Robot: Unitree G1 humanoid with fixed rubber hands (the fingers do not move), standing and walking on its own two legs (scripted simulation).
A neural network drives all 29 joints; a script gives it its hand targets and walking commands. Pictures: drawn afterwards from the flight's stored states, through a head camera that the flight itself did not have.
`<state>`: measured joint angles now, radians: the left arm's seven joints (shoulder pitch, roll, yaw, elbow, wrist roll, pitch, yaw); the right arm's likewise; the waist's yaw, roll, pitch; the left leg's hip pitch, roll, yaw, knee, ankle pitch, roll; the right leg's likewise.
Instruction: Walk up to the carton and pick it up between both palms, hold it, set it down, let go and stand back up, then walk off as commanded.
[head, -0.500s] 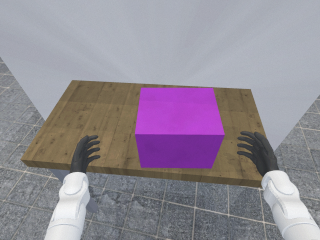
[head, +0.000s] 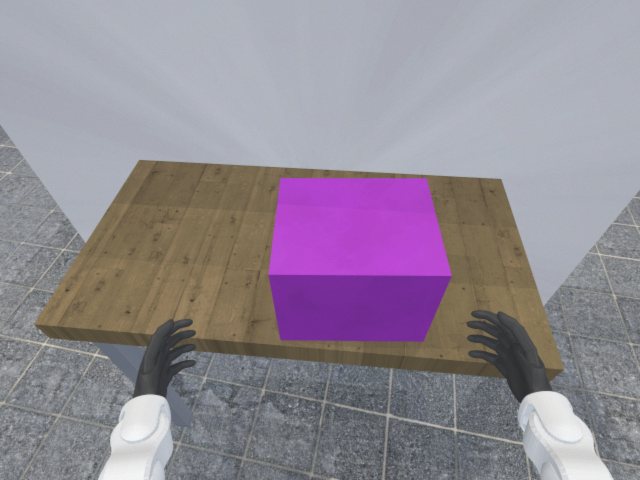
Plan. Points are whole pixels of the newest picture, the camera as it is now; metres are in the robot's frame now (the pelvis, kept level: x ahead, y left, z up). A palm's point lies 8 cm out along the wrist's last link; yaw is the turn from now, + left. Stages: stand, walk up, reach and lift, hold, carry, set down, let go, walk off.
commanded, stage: set down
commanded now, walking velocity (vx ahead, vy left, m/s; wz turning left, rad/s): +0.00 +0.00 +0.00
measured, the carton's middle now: (352, 260) +0.44 +0.00 -0.01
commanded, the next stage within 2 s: let go in 0.82 s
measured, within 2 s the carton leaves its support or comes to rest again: neither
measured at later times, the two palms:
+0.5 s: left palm (154, 420) +0.20 +0.24 -0.04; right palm (527, 417) +0.22 -0.22 -0.03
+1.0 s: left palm (157, 438) +0.18 +0.24 -0.06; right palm (518, 445) +0.20 -0.21 -0.07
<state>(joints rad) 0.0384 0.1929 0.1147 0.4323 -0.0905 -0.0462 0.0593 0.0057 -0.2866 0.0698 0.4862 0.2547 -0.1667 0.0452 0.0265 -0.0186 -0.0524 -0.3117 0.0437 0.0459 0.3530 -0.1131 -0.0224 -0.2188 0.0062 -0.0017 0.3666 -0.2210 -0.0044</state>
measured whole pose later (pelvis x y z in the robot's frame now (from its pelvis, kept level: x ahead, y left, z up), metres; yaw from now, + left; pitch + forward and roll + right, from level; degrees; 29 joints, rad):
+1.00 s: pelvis +0.01 +0.00 +0.00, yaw +0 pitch +4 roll +0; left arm 0.18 0.19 0.09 0.39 -0.09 0.11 0.00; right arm 0.14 -0.23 0.07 0.58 0.08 -0.15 0.01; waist 0.03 -0.01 0.01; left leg -0.29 0.04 0.05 0.34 -0.12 -0.02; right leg -0.20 0.00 0.00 0.37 -0.24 0.00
